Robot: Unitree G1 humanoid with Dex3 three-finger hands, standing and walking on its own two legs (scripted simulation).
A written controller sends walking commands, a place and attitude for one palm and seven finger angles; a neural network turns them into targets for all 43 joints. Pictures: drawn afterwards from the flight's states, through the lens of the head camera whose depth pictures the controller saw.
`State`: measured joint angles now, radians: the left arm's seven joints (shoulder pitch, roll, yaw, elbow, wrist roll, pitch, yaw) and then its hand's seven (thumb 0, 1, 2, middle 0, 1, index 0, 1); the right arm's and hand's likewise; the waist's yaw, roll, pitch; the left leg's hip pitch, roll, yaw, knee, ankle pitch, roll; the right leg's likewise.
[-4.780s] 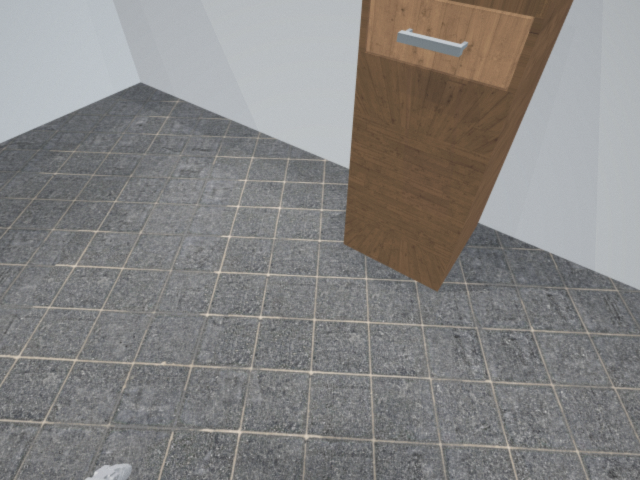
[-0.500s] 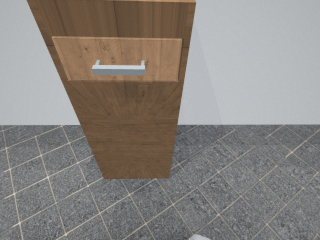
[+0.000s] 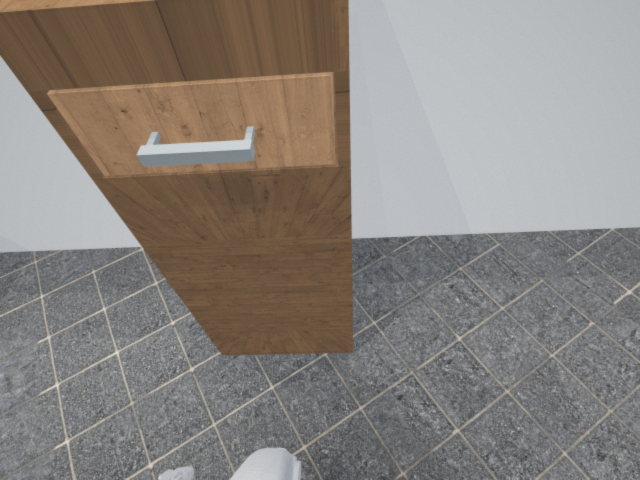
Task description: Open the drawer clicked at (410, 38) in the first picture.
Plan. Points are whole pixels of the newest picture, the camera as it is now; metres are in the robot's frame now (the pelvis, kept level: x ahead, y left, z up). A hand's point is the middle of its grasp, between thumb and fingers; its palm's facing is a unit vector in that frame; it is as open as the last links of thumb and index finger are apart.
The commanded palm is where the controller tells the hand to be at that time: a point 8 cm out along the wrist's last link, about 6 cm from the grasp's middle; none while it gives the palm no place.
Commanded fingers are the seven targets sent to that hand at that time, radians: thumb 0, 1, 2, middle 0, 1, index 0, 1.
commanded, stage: come to a stop and stand still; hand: left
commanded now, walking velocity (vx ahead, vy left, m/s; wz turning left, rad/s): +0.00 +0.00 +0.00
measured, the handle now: (199, 144) +0.53 +0.21 +0.12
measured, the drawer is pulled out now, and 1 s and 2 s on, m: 0.00 0.00 0.00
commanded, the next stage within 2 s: look again from close up in 1.16 s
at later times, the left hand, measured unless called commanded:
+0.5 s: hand out of the picture -0.05 +0.27 -0.18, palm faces +0.03 -0.98 -0.21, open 7.4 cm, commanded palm none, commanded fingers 0.00 0.90 0.90 -0.20 -0.30 -0.20 -0.30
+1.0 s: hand out of the picture -0.08 +0.22 -0.17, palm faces +0.01 -0.98 -0.17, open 7.3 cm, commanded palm none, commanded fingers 0.00 0.90 0.90 -0.20 -0.30 -0.20 -0.30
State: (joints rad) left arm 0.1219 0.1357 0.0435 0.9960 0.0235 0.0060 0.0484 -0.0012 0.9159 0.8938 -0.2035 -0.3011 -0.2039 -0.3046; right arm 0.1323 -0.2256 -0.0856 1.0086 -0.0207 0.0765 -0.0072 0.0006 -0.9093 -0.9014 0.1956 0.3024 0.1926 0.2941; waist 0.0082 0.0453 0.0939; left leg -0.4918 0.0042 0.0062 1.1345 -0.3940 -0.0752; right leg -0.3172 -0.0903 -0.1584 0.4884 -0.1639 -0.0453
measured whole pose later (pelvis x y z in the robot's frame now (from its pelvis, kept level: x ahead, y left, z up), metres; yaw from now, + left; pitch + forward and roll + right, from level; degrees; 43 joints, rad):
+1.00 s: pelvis -0.07 +0.06 +0.00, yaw -2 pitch -2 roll +1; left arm 0.30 0.12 -0.01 1.15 0.00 0.00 0.04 0.01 0.92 0.89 -0.20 -0.30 -0.20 -0.30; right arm 0.32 -0.12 0.00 1.19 -0.01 0.00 -0.03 0.00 -0.91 -0.90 0.20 0.30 0.19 0.29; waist -0.01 0.00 0.02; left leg -0.17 0.01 0.08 0.38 -0.18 0.01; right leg -0.11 0.02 -0.05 0.40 -0.26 -0.04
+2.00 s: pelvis -0.04 +0.07 +0.00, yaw -1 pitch +0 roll +1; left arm 0.30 0.16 -0.01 1.10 0.02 0.00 0.03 0.01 0.91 0.89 -0.20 -0.30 -0.20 -0.30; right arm 0.28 -0.15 0.01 1.12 -0.02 -0.02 -0.02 0.00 -0.91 -0.90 0.20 0.30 0.20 0.29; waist 0.00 -0.03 0.01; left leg -0.21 -0.02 0.09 0.50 -0.29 0.03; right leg -0.15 -0.01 -0.04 0.52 -0.37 -0.02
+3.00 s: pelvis +0.04 -0.07 -0.01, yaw +4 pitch +0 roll +3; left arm 0.23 0.15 0.03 0.96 0.03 0.00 0.03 0.00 0.92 0.89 -0.20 -0.30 -0.20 -0.30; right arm 0.25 -0.21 -0.06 1.02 -0.02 0.05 0.00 0.00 -0.91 -0.90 0.20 0.30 0.19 0.29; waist 0.00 0.02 0.04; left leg -0.47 0.00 0.06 1.08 -0.43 -0.05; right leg -0.34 -0.10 -0.06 0.58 -0.24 0.01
